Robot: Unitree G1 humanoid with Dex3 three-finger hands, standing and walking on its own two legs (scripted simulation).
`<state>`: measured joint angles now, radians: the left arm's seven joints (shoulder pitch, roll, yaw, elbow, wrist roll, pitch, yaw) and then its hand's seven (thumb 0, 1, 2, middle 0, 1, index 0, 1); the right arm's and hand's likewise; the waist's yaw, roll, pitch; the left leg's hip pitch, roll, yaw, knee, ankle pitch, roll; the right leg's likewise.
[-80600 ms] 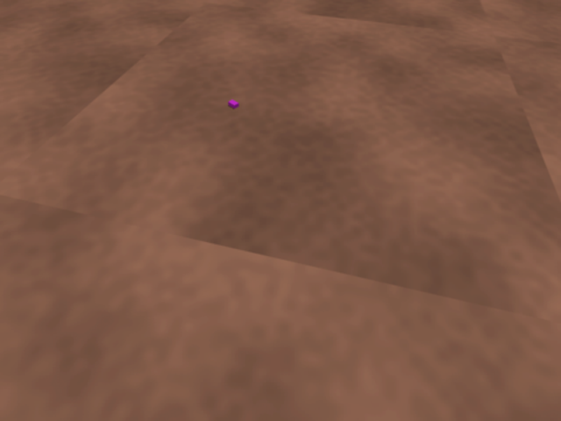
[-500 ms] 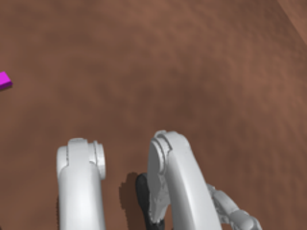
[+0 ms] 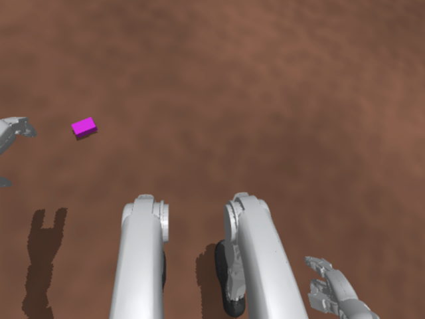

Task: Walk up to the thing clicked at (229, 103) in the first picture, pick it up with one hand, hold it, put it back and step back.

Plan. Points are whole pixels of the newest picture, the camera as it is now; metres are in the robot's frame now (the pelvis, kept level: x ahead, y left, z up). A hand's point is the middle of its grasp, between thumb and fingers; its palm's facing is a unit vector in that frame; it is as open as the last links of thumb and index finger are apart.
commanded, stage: go down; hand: left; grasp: from above
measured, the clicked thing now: (84, 127) +0.58 +0.36 -0.39
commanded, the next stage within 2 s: none
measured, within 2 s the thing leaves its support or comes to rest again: neither
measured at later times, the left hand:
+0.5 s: hand out of the picture +0.36 +0.39 +0.01, palm faces -0.46 -0.06 -0.89, open 11.4 cm
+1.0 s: hand out of the picture +0.36 +0.40 +0.05, palm faces -0.44 -0.06 -0.89, open 11.7 cm
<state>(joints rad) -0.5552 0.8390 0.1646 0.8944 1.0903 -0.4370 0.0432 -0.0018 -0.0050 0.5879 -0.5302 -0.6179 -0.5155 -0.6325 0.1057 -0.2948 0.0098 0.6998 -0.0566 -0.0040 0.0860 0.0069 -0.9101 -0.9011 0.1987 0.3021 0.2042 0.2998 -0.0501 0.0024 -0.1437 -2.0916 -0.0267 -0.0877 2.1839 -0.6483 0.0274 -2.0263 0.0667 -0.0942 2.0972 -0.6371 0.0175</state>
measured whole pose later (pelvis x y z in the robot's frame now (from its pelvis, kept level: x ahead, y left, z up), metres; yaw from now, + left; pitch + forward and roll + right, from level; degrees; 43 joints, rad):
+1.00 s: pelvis +0.01 +0.01 +0.11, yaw +2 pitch +30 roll -8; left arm -0.48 0.84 0.19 0.87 1.08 -0.45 0.03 0.00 -0.13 0.64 -0.39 -0.79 -0.41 -0.77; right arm 0.13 -0.25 0.01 0.72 -0.03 0.03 0.04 0.01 -0.92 -0.90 0.20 0.30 0.21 0.30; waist -0.06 0.02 -0.17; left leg -1.74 -0.02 -0.09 1.83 -0.62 0.04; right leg -1.66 0.07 -0.07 1.73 -0.60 0.02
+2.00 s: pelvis +0.02 +0.02 +0.15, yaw +2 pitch +29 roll -8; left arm -0.45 0.84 0.21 0.89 1.10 -0.48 0.06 0.00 -0.13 0.65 -0.45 -0.69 -0.45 -0.70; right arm 0.14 -0.26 0.00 0.72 -0.02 0.04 0.05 0.01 -0.92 -0.90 0.20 0.30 0.21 0.30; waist -0.06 0.02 -0.17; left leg -1.60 -0.02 -0.09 1.71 -0.61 0.04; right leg -1.53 0.07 -0.06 1.60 -0.58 0.03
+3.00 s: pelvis +0.01 +0.00 -0.06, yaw -3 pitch +33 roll -11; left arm -0.78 0.90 0.27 1.42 1.42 -0.55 0.46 0.00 0.40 0.28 -0.86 -0.33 -0.88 -0.31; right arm 0.01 -0.22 0.03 0.80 -0.17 0.00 0.15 0.00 -0.90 -0.89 0.20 0.30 0.21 0.30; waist -0.13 -0.05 -0.06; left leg -2.29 -0.03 -0.11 2.38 -0.67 0.04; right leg -2.20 0.07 -0.12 2.26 -0.67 0.04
